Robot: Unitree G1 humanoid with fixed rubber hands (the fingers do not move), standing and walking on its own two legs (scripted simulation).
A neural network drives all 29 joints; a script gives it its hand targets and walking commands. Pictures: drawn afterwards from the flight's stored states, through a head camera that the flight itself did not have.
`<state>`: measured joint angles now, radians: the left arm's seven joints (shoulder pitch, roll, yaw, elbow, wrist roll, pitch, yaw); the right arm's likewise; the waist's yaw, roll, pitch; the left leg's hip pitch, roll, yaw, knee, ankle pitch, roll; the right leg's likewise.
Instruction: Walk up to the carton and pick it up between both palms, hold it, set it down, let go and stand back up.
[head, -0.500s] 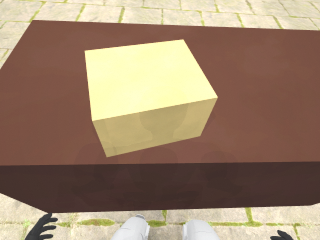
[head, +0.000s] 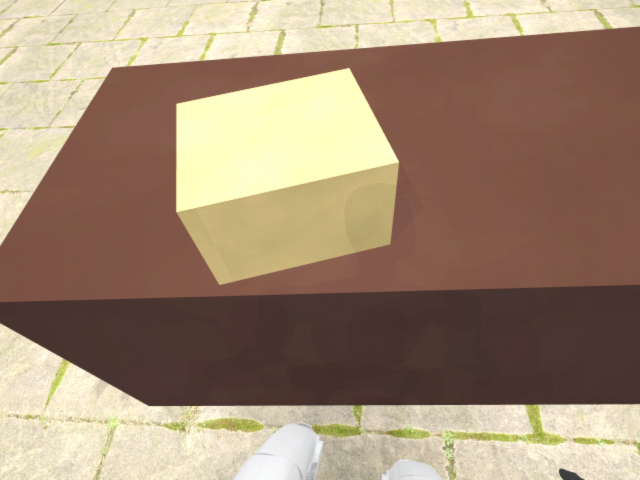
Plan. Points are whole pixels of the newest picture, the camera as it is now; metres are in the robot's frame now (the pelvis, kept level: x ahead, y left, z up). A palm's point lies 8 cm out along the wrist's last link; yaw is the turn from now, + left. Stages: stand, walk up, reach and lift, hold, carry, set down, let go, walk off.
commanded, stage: walk up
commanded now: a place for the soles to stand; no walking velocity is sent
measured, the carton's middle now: (285, 175) +0.55 +0.09 +0.03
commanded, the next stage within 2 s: none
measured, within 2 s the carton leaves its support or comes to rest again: neither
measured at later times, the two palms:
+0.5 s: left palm out of the picture +0.12 +0.31 -0.11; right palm out of the picture +0.11 -0.32 -0.08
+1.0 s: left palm (105, 428) +0.18 +0.33 -0.09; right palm (581, 425) +0.20 -0.31 -0.09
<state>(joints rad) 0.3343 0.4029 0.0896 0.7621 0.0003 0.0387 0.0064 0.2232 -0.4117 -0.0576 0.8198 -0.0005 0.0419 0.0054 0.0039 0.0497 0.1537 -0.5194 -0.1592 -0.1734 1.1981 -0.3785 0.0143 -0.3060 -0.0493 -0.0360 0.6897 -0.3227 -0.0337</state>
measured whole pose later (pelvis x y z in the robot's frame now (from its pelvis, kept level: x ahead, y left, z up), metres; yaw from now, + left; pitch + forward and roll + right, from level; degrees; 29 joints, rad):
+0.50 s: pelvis +0.05 +0.00 -0.01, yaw +3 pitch -1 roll +1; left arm 0.24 0.40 0.09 0.76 0.00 0.02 -0.01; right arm 0.35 -0.40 -0.06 0.82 0.00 -0.06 0.00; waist 0.01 -0.09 0.08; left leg -0.23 -0.07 -0.07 0.67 -0.41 0.03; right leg -0.36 -0.04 -0.04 0.76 -0.44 -0.04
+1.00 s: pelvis +0.08 +0.00 -0.01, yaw +4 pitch -3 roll +1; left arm 0.16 0.40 0.09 0.76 0.00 -0.02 -0.01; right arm 0.22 -0.40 -0.06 0.82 0.00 -0.04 -0.01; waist 0.00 -0.03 0.08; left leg -0.28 -0.04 -0.08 0.70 -0.37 0.01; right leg -0.28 -0.05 -0.06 0.72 -0.39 -0.01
